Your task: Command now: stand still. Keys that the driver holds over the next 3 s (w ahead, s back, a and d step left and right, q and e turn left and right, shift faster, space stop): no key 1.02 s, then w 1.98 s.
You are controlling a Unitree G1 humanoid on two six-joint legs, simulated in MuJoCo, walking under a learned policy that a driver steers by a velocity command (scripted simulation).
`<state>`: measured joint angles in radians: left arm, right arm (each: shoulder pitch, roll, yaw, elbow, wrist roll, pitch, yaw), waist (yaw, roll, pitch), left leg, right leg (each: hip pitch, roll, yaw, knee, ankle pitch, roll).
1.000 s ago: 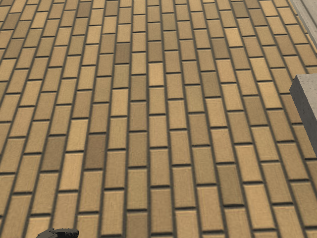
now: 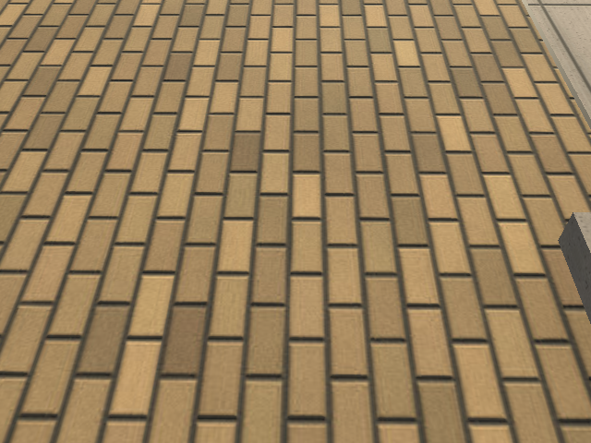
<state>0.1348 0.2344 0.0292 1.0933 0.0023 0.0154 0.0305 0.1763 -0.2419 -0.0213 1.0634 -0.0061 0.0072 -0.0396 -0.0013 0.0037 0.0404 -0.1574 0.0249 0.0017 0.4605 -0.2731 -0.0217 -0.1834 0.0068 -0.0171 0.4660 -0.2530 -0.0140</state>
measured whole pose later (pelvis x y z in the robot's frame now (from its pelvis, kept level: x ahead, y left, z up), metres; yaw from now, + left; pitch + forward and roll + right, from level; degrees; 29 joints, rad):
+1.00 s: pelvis +0.00 +0.00 +0.00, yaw +0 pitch -1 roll +0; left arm 0.23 0.19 0.02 1.12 0.00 0.01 0.04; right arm 0.29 -0.18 -0.02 1.11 0.00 0.00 -0.05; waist 0.00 0.00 0.03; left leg -0.18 0.03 0.00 0.47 -0.27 -0.02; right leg -0.21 0.01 -0.02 0.47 -0.25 -0.02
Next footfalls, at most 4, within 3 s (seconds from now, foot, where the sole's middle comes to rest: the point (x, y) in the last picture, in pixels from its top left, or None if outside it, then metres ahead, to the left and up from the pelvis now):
1.74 right None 0.45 -0.08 -0.78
2.28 left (241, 346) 0.76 0.17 -0.78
2.86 right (327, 245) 1.08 -0.06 -0.78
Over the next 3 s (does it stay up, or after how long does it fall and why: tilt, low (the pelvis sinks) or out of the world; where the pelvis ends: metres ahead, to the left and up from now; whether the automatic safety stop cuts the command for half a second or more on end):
stays up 0.98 0.03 0.00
